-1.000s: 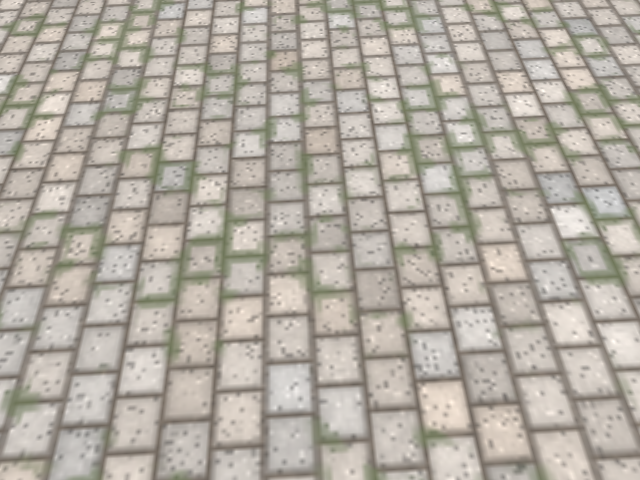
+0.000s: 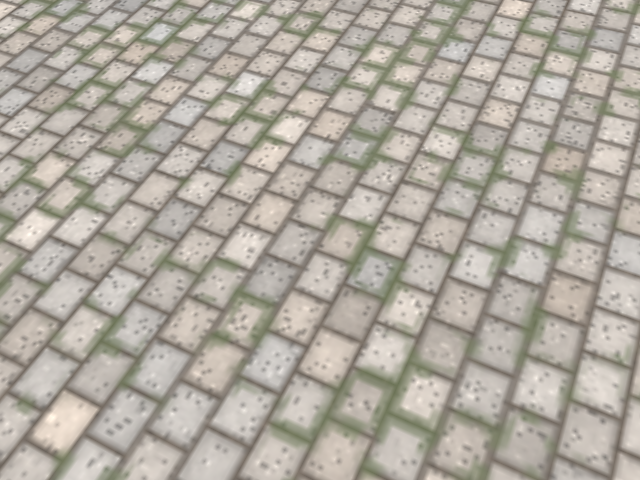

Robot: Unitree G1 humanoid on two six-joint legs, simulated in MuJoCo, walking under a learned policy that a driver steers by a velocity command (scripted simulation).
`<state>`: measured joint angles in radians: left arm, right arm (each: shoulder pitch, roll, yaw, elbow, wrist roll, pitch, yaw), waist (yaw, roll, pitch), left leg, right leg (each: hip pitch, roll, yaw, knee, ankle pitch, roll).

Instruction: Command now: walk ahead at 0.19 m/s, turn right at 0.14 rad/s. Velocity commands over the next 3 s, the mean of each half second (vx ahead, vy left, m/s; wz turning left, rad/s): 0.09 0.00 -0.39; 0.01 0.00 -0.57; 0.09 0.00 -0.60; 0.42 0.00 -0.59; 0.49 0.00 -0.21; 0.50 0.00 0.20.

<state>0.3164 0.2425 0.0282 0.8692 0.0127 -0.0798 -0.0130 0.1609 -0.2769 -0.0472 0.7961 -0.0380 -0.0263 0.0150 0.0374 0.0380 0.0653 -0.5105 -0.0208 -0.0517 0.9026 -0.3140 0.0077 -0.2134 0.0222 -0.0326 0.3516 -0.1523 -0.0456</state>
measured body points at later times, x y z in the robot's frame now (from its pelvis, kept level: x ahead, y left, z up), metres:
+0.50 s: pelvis +0.04 +0.02 -0.01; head +0.07 +0.01 +0.44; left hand +0.23 +0.25 -0.13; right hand +0.09 -0.27 -0.12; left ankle +0.12 +0.11 -0.75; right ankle +0.00 -0.09 -0.71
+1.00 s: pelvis +0.02 +0.00 -0.01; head +0.05 -0.03 +0.44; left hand +0.27 +0.19 -0.11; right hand +0.00 -0.31 -0.12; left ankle +0.11 +0.11 -0.71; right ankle +0.00 -0.08 -0.75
